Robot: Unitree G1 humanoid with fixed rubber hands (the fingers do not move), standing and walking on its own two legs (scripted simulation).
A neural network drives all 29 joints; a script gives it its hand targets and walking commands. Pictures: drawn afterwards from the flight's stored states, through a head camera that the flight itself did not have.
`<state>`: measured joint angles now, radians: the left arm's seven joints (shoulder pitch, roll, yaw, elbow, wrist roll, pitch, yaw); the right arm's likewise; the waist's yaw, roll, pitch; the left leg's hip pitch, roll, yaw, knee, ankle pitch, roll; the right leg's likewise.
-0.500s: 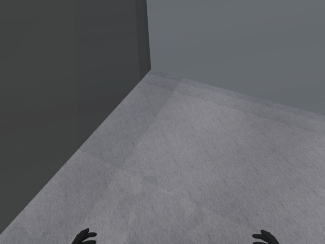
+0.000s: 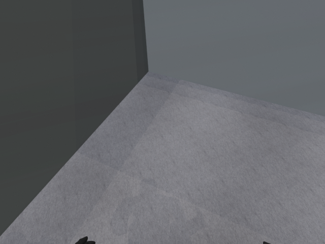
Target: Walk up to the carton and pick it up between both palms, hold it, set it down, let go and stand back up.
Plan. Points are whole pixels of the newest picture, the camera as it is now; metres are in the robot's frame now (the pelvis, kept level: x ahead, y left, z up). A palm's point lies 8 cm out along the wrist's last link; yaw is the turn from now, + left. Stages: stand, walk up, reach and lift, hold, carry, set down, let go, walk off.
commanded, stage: stand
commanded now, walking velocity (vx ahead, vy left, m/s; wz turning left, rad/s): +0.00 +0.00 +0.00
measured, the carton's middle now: out of the picture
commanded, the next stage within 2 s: none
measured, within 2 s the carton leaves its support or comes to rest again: neither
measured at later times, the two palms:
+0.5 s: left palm out of the picture +0.11 +0.25 -0.10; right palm out of the picture +0.09 -0.25 -0.10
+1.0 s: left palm out of the picture +0.11 +0.25 -0.11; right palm out of the picture +0.08 -0.25 -0.10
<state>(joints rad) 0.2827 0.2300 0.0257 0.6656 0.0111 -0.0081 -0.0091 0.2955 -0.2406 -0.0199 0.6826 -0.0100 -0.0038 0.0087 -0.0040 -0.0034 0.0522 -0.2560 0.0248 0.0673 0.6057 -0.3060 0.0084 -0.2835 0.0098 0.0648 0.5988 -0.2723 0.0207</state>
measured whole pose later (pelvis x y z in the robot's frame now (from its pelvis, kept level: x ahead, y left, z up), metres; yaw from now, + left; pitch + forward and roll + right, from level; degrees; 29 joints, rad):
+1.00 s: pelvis +0.01 +0.01 +0.00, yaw -2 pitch -2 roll +0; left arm 0.28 0.24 0.02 0.71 0.01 0.00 0.00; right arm 0.31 -0.25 -0.01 0.71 -0.01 0.00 0.00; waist -0.01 -0.01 0.06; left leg -0.23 0.03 0.09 0.60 -0.33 0.01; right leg -0.27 0.01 0.10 0.59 -0.28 0.03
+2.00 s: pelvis +0.02 +0.02 +0.00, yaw -4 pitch -3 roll +0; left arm 0.27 0.24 0.01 0.75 0.01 0.01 0.01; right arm 0.31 -0.26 -0.01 0.73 0.00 0.00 0.00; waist -0.01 -0.01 0.07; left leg -0.20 0.03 0.13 0.57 -0.33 0.02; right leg -0.26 0.01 0.14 0.57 -0.27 0.04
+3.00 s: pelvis -0.06 -0.17 +0.00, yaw +1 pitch -1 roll -1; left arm 0.13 0.28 0.04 0.76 0.04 0.07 -0.02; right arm 0.23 -0.32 -0.03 0.75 0.01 0.01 -0.06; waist 0.07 0.04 0.16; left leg -0.46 -0.06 0.00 1.08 -0.47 -0.01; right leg -0.35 0.04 -0.08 0.56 -0.19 -0.07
